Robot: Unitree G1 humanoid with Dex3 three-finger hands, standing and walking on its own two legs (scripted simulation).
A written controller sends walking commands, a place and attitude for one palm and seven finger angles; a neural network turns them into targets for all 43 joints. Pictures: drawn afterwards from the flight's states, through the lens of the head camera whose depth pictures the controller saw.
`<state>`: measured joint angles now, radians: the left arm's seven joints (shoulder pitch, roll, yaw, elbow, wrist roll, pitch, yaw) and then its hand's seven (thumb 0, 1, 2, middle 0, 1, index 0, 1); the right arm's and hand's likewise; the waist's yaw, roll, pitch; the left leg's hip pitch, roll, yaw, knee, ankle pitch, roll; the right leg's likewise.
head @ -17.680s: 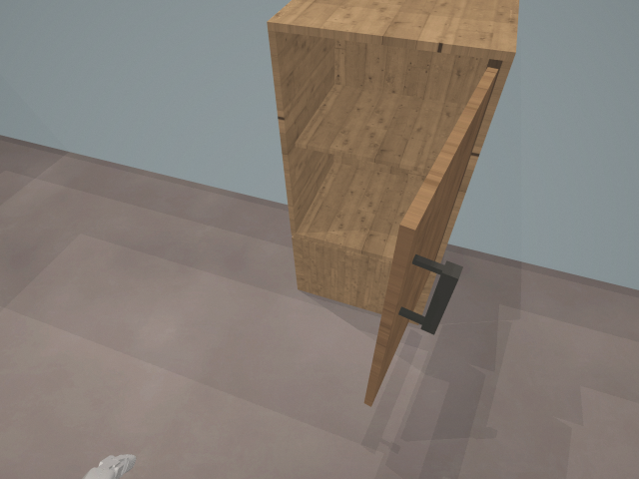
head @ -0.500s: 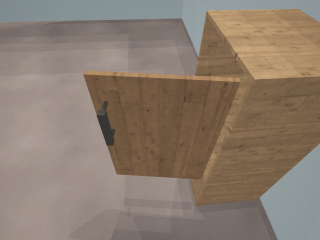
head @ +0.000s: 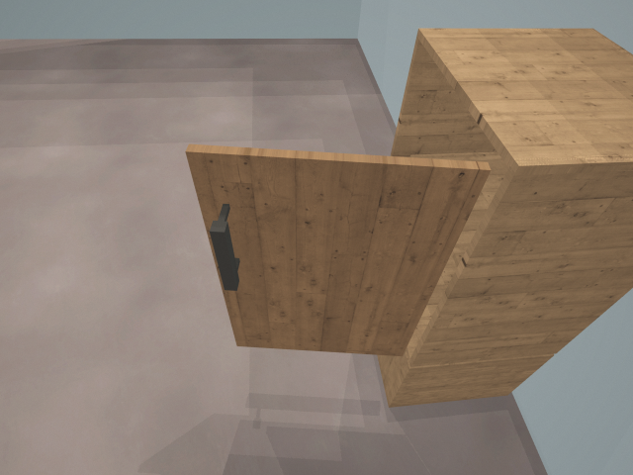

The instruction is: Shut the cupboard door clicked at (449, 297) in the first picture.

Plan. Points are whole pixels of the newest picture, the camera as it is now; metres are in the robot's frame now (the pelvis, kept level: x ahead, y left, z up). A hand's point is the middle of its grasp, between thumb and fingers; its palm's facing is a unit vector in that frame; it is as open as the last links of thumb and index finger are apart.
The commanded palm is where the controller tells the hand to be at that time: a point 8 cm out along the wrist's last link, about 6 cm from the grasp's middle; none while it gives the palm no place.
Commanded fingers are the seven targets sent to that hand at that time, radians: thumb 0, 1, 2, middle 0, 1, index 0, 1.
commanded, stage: look again from close up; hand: left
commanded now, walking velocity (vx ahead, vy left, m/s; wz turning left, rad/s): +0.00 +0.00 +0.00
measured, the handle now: (228, 248) +0.45 +0.18 -0.01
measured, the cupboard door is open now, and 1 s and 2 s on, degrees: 81 81 81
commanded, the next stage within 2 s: raise the hand and make a fist in 0.56 s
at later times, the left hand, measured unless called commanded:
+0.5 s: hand out of the picture +0.03 +0.18 -0.18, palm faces +0.00 -0.98 -0.22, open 7.4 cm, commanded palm none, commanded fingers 0.00 0.90 0.90 -0.20 -0.30 -0.20 -0.30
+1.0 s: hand (204, 433) +0.18 +0.16 -0.05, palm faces +0.01 -1.00 -0.02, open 6.6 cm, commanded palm +0.13 +0.22 -0.06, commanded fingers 0.00 0.90 0.90 -0.51 -0.64 -0.51 -0.64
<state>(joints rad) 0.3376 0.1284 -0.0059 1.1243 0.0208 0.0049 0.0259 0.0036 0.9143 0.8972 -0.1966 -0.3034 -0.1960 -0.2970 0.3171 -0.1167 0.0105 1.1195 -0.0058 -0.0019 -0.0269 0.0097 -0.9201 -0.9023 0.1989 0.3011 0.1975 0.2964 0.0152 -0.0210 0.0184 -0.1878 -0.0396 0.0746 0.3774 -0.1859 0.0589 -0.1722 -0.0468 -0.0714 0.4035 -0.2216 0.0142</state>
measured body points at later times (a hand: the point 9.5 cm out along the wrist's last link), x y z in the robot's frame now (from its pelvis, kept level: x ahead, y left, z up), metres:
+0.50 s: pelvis +0.02 +0.01 -0.01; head +0.03 +0.00 +0.44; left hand +0.03 +0.24 -0.16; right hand +0.03 -0.22 -0.17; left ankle +0.01 +0.08 -0.74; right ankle +0.00 -0.13 -0.74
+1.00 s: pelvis -0.01 -0.04 -0.08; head +0.03 -0.03 +0.36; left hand +0.17 +0.21 -0.05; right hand +0.21 -0.29 -0.13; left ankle +0.01 +0.08 -0.74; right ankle +0.01 -0.12 -0.74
